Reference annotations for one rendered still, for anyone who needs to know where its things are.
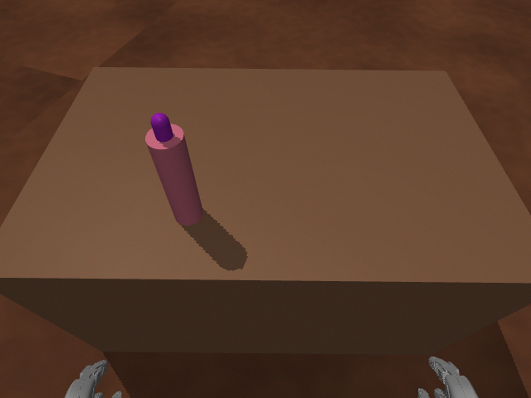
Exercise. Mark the right robot hand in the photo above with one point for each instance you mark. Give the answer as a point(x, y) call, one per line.
point(456, 386)

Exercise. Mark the bottle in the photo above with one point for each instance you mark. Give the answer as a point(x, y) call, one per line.
point(169, 151)

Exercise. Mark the left robot hand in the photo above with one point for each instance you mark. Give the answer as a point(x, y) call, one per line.
point(89, 379)

